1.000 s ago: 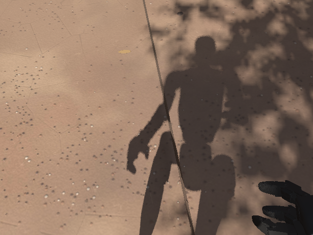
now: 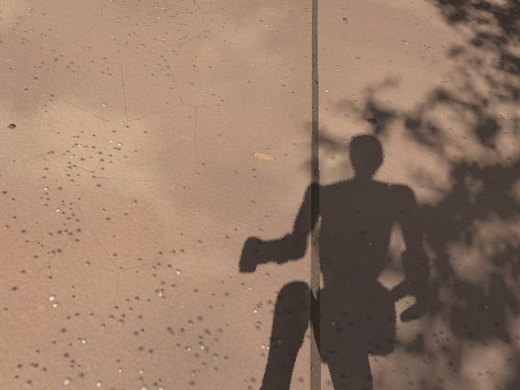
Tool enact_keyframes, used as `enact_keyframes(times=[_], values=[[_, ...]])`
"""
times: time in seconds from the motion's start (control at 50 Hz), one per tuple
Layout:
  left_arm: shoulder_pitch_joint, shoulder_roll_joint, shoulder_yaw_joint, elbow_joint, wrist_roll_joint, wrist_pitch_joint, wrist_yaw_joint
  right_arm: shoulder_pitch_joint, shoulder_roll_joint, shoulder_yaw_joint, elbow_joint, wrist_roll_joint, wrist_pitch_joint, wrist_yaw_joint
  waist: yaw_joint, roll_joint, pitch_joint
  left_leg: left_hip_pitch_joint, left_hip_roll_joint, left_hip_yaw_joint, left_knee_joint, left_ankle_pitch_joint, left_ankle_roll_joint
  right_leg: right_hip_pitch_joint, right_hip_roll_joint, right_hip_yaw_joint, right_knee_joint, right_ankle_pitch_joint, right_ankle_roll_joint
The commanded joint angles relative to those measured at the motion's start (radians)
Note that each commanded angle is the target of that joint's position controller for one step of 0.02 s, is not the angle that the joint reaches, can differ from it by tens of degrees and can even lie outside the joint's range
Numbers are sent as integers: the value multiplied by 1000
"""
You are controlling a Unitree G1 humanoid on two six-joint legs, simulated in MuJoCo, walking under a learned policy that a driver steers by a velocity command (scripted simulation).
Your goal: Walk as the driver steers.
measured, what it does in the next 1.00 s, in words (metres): climbs: right foot 0.13 m higher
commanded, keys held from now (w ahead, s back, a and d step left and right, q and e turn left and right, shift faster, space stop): e+shift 0.28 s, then shift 0.04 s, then q+shift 0.68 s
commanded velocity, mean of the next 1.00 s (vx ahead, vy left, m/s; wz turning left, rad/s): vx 0.00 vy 0.00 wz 0.04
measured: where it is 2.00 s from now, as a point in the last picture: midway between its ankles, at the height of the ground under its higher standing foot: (260, 353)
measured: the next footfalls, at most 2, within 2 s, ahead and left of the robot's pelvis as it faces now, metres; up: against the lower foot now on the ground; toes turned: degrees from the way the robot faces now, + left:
right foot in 0.42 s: -0.02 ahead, -0.23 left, +0.13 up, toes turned -20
left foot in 1.04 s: -0.01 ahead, +0.07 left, +0.00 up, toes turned +21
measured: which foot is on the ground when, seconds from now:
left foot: down 0.00-0.44, up 0.46-1.00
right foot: up 0.00-0.40, down 0.42-1.00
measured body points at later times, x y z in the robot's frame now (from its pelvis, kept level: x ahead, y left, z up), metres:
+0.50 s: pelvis -0.01 -0.10 +0.02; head +0.00 -0.11 +0.47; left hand +0.28 +0.00 -0.02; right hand -0.07 -0.37 -0.11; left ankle +0.01 +0.04 -0.70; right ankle -0.06 -0.21 -0.61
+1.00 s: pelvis -0.03 -0.08 +0.04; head +0.02 -0.08 +0.48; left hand +0.05 +0.23 -0.05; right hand +0.24 -0.31 -0.03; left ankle -0.02 +0.05 -0.69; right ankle -0.06 -0.21 -0.61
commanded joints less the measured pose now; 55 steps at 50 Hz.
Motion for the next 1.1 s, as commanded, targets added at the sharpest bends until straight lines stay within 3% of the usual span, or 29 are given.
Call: enact_keyframes(times=[0.02,0.1,0.18,0.24,0.3,0.34,0.38,0.4,0.42,0.44,0.46,0.48,0.5,0.52,0.54,0.56,0.6,0.66,0.7,0.76,0.84,0.9,0.98,1.0,1.02,1.04,1.06,1.08,1.1], values=[[-75,34,7,-103,6,-11,3,52,-140,-49,-48,-7,-18,1,-26,125,-46,236,300,-198,-73,292,-16,-196,-33,-26,-22,4,14],[-55,38,6,-96,14,-15,11,81,-141,-64,-27,-20,-43,12,-20,139,-75,263,372,-174,-61,485,102,-174,-65,-56,-66,-43,10],[-99,26,-5,-112,23,-13,11,104,-155,-79,-9,-19,-49,22,-30,144,-72,267,416,-108,-82,484,182,-170,-117,-111,-181,-88,2],[-159,-14,-28,-145,30,-16,-3,110,-182,-96,9,-15,-44,19,-40,171,-86,279,447,-48,-107,497,190,-149,-184,-165,-340,-124,-12],[-223,-55,-53,-182,45,-30,-19,142,-217,-115,32,-1,-35,17,-57,174,-106,247,479,-5,-124,531,186,-83,-228,-206,-487,-203,-49],[-206,-64,-65,-181,48,-42,-24,134,-233,-119,40,3,-34,29,-41,179,-133,159,467,27,-146,576,187,78,-210,-259,-626,-269,-77],[-155,-55,-68,-159,46,-56,-16,127,-222,-115,53,13,-33,49,-9,203,-145,69,446,58,-189,666,185,283,-165,-316,-817,-291,-121],[-97,-53,-66,-137,49,-65,-11,143,-197,-107,75,19,-36,60,35,201,-152,42,417,90,-172,788,153,409,-144,-330,-1002,-150,-149],[-25,-28,-58,-113,47,-67,-8,196,-181,-102,101,19,-48,70,55,241,-195,55,388,127,-109,980,116,515,-127,-281,-1098,-70,-192],[42,61,-36,-105,53,-65,-10,220,-159,-98,99,-3,-70,76,52,105,-249,-7,322,180,45,923,31,619,-251,-52,-1137,307,-275],[137,117,-16,-85,93,-45,-2,109,-172,-106,37,-27,-85,91,119,-193,-336,-229,211,184,190,215,-50,695,-463,228,-1298,636,-446],[194,144,0,-89,136,-46,-4,-62,-228,-140,-4,19,-76,103,203,-180,-282,-378,72,30,499,-488,-107,641,-594,440,-1503,678,-580],[138,162,9,-79,107,-73,-26,-83,-215,-144,-18,40,-72,109,169,-134,-191,-467,28,-28,781,-573,-148,593,-596,393,-1524,691,-547],[43,130,5,-88,84,-85,-41,-25,-166,-133,-3,42,-54,100,96,-183,-118,-525,53,-5,862,-506,-170,558,-556,284,-1534,608,-468],[-50,98,4,-92,69,-83,-45,39,-152,-132,17,31,-28,78,33,-210,-38,-526,78,32,890,-415,-190,474,-524,164,-1544,492,-382],[-113,52,-3,-98,61,-75,-43,65,-170,-141,25,18,-3,52,0,-199,-10,-498,93,69,937,-314,-203,403,-500,87,-1553,372,-315],[-159,1,-17,-97,64,-66,-32,78,-187,-152,18,13,26,32,-31,-113,-6,-442,84,149,1064,-100,-211,320,-476,-33,-1566,241,-274],[-80,-5,-22,-49,65,-69,14,27,-180,-146,-31,8,25,25,-13,-58,-29,-478,112,167,1032,109,-206,429,-478,-161,-1551,246,-269],[-5,19,-13,-15,59,-68,36,-33,-174,-139,-73,9,16,36,17,-60,-45,-521,143,163,933,160,-212,547,-499,-201,-1539,310,-277],[47,69,11,5,58,-54,48,-121,-154,-129,-127,19,9,74,60,-84,-60,-554,193,177,723,145,-236,671,-534,-223,-1513,336,-293],[40,123,42,-4,63,-53,50,-195,-146,-123,-151,38,14,133,93,-71,-65,-454,248,221,518,131,-228,632,-585,-272,-1450,270,-285],[30,155,59,-14,58,-48,40,-226,-156,-131,-142,64,25,157,114,-67,-60,-312,243,293,376,122,-193,554,-618,-328,-1387,221,-246],[45,193,82,-10,36,-33,18,-234,-195,-165,-126,93,40,170,135,-104,-58,-161,244,343,176,48,-130,523,-681,-357,-1263,255,-188],[33,186,82,-4,28,-30,15,-190,-202,-177,-103,97,39,173,108,-83,-73,-82,248,345,84,102,-106,506,-670,-388,-1174,266,-171],[14,164,75,16,13,-29,12,-88,-205,-192,-60,95,28,173,47,-38,-104,58,230,359,-47,224,-70,464,-632,-443,-1038,259,-149],[35,118,58,45,10,-30,10,35,-243,-216,-14,77,8,164,-21,43,-143,237,190,332,-119,266,-12,366,-548,-502,-797,200,-115],[116,59,48,66,59,-32,8,49,-369,-244,1,59,-26,165,12,289,-118,427,259,179,132,724,45,3,-432,-510,-389,-371,-66],[84,64,37,5,77,-72,-3,129,-467,-252,11,42,-56,182,-11,389,-246,542,422,-84,215,822,199,-271,-370,-433,-73,-438,-7],[-93,60,19,-87,30,-123,-10,301,-455,-245,65,5,-62,181,-124,321,-386,616,558,-395,-76,200,302,-383,-322,-289,-47,-336,-11]])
